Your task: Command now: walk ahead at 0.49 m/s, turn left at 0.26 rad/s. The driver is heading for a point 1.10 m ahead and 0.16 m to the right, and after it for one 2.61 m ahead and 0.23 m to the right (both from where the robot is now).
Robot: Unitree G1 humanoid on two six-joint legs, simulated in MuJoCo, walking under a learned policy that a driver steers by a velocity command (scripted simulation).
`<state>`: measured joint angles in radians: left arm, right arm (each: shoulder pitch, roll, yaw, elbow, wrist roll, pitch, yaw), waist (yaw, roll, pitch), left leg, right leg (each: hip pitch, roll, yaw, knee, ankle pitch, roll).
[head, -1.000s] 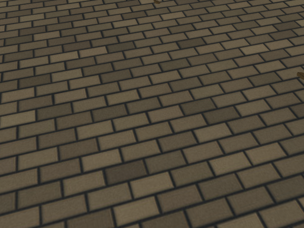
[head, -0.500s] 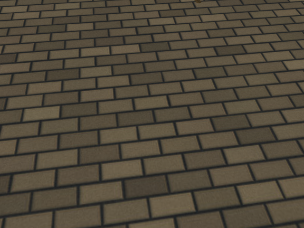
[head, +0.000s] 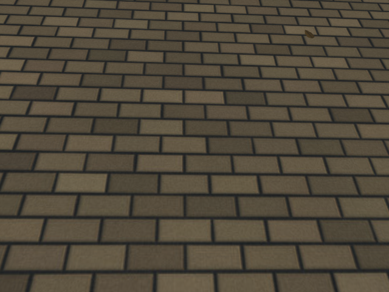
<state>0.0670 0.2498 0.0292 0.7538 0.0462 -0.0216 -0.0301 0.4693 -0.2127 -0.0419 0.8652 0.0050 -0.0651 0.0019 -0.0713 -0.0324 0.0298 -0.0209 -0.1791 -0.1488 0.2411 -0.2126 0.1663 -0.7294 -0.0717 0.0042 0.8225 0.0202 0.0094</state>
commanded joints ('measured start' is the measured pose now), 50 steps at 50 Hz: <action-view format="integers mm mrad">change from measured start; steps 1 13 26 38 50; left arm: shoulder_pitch -147 387 381 405 186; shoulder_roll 43 154 81 100 -2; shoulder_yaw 0 48 23 37 31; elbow -91 64 169 134 16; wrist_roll -7 -38 -47 -47 -16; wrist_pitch -15 -43 -90 -43 41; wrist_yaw -7 34 13 47 -8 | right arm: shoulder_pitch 125 109 -398 -147 -234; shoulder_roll -115 -172 -36 -168 -129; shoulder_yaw -20 -8 39 -18 -13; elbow -3 37 -120 -73 -41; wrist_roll -4 -24 -38 -36 -20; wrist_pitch -12 -25 9 -15 -18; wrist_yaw -16 -28 39 -16 -31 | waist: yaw -30 181 100 8 102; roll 85 32 -42 92 162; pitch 27 -307 45 -178 -48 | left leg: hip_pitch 57 -596 -491 173 -185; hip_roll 259 88 235 597 429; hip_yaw -140 9 205 -284 305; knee -17 1158 479 109 56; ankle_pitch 597 -275 204 327 637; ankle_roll -77 -122 -145 85 3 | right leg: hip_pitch -34 1063 504 78 266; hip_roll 44 -328 -37 70 34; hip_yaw -53 678 72 46 -56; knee -92 -434 -677 417 1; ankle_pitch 69 -104 186 -498 -138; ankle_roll -13 -425 -196 -86 -35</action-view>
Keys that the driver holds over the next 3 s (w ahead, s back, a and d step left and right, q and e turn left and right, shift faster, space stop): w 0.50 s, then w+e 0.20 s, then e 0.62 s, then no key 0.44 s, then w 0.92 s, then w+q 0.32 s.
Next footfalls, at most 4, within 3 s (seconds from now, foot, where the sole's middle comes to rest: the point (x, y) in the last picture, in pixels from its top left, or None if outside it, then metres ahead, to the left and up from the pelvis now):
0.22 right None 0.31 -0.08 -0.78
0.70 left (140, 268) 0.57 0.13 -0.78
1.16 right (202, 245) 0.64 -0.09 -0.78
1.60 left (148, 247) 0.64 0.11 -0.78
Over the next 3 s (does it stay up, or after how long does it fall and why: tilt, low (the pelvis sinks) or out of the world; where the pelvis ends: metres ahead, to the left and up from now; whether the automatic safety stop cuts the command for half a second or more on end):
stays up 1.02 -0.18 -0.01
